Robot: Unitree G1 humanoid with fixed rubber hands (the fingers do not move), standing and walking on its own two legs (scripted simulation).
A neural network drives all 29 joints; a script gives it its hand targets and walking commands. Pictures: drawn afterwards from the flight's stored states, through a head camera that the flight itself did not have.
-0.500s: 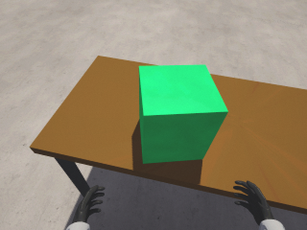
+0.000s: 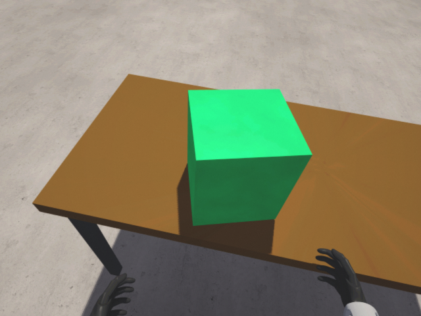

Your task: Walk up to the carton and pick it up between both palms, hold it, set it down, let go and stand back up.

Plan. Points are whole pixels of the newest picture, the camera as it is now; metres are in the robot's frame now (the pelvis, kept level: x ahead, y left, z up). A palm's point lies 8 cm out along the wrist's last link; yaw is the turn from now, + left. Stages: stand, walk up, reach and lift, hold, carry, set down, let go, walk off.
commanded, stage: let go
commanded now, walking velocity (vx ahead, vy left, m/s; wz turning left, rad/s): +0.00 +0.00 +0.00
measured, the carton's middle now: (234, 159) +0.46 -0.02 +0.02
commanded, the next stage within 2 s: stand in 0.30 s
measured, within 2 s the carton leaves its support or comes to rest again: neither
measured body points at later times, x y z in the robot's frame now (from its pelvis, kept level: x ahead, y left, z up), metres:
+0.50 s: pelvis +0.01 +0.00 +0.00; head +0.00 +0.03 +0.45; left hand +0.12 +0.25 -0.12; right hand +0.22 -0.25 -0.04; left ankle -0.01 +0.15 -0.75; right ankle +0.00 -0.12 -0.75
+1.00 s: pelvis +0.01 +0.00 +0.00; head +0.00 +0.03 +0.45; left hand +0.06 +0.30 -0.14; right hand +0.22 -0.25 -0.04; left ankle -0.01 +0.15 -0.75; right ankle +0.00 -0.12 -0.75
